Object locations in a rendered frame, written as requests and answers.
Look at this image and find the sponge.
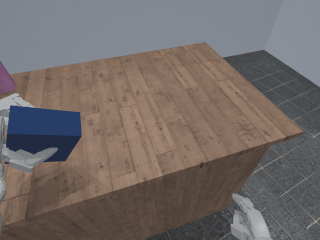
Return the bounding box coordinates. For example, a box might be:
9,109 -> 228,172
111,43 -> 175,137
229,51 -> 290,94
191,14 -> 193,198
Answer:
5,105 -> 82,164

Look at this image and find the robot left hand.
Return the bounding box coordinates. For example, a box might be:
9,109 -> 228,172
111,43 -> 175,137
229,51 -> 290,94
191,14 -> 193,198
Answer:
0,93 -> 58,173

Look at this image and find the table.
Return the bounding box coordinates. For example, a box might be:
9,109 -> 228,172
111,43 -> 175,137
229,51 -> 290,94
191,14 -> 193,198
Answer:
0,42 -> 304,240

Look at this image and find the robot right hand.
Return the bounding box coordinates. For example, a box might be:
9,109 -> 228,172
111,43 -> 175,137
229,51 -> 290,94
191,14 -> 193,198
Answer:
230,193 -> 271,240

